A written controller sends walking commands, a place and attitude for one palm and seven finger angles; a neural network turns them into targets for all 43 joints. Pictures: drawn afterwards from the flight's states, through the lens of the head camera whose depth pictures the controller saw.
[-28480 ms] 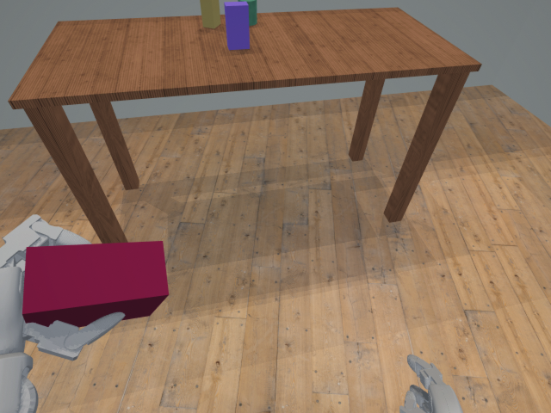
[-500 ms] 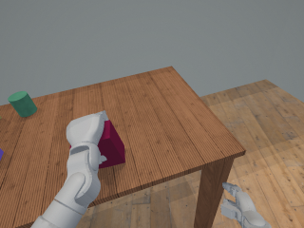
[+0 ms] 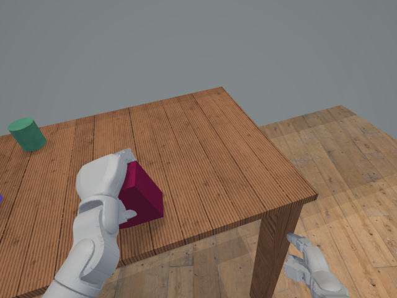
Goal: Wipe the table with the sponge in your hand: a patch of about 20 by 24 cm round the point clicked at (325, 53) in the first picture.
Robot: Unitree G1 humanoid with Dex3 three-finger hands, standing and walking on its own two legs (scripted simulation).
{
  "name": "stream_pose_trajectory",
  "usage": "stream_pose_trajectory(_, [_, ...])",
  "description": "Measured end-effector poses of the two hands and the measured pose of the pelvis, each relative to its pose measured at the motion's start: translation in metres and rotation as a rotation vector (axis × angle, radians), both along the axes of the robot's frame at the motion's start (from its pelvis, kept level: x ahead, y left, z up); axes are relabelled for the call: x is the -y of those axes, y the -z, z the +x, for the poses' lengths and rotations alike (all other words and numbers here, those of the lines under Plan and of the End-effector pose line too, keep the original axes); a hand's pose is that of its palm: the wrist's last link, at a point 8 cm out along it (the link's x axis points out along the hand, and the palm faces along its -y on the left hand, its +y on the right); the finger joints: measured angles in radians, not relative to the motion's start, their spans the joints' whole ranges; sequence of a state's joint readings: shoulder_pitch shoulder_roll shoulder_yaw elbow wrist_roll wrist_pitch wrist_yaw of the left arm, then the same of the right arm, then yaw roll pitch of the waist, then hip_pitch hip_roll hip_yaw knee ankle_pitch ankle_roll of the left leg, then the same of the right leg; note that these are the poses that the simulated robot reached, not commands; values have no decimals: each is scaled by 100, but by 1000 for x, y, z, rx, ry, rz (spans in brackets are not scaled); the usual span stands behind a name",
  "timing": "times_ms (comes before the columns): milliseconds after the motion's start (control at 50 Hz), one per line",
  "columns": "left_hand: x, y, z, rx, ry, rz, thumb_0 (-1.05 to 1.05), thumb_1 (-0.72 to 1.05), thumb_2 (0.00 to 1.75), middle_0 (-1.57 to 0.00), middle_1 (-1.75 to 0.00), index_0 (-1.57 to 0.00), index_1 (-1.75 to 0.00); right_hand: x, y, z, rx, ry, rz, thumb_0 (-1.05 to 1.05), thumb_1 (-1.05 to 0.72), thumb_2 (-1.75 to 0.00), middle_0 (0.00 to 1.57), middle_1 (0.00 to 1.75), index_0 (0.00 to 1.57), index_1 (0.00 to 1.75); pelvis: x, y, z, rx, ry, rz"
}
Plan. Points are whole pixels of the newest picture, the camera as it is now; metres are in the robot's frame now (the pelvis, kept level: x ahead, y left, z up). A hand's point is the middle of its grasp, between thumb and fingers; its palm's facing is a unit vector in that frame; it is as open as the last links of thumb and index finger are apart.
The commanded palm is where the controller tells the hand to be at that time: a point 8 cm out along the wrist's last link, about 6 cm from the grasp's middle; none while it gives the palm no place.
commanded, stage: slide back across to the middle lane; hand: left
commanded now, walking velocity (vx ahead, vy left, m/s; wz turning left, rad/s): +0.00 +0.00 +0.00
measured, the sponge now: (132, 202) +0.28 +0.18 +0.08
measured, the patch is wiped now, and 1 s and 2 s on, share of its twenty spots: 1.00 1.00 1.00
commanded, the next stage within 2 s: wipe forward along the middle lane in 0.34 s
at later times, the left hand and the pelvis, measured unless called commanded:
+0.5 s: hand (86, 200) +0.25 +0.25 +0.12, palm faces +0.10 -0.13 -0.99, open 10.2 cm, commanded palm +0.22 +0.25 +0.18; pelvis -0.01 +0.00 +0.00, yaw +1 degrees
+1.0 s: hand (89, 188) +0.28 +0.26 +0.12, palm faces +0.03 -0.05 -1.00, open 10.2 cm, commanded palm +0.26 +0.26 +0.16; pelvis -0.01 +0.00 +0.00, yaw +2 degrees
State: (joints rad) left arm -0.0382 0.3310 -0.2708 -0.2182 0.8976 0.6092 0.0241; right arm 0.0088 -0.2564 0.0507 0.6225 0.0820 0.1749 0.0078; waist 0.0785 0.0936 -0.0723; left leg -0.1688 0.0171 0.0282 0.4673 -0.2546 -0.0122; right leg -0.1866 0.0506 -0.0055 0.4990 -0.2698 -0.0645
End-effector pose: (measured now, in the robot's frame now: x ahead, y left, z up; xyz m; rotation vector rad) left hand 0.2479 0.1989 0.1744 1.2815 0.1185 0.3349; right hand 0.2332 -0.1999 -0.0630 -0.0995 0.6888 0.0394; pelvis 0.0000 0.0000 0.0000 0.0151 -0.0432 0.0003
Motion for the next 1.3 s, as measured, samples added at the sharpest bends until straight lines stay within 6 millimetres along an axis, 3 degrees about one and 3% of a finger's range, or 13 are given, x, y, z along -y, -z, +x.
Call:
stream_pose_trajectory(300, [-40,-3,-18,-54,-100,42,-2,-50,104,-68,-134,-72,-133,3,1,1,18,-10,-33,1,-90,-90,20,30,21,31,1,-1,-2,6,-7,-2])
stream_pose_trajectory(500, [-51,0,-24,-98,-104,101,-2,-50,104,-68,-134,-72,-133,1,3,-1,35,-16,-49,1,-90,-90,20,30,20,31,0,-1,-6,8,-19,-3])
stream_pose_trajectory(880, [-57,4,4,-161,-102,181,-3,-51,104,-69,-133,-74,-132,1,10,-10,23,-15,-56,1,-90,-90,20,30,20,30,3,-3,-11,-2,-40,-2])
stream_pose_trajectory(1300, [-68,4,41,-200,-111,201,-1,-52,104,-70,-133,-74,-132,33,26,-39,-78,56,-105,1,-90,-90,20,30,20,30,8,-2,-9,-34,-44,-4])
